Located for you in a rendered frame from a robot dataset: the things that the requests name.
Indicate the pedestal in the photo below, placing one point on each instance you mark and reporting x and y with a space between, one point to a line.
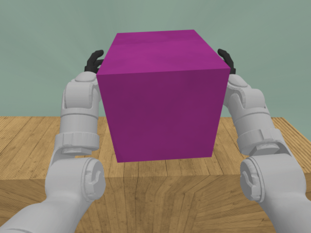
194 195

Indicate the robot left hand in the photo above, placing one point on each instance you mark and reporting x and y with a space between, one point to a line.
93 63

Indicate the robot right hand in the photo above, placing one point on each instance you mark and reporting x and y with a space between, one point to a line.
227 60

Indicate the robot left upper arm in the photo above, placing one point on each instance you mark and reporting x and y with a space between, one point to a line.
71 187

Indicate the left robot forearm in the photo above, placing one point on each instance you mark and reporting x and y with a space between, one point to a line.
79 119

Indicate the carton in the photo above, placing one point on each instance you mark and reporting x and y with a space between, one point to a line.
163 94

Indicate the right robot forearm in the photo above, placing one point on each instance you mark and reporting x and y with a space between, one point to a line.
256 132

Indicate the robot right upper arm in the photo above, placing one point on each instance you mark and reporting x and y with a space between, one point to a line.
276 182

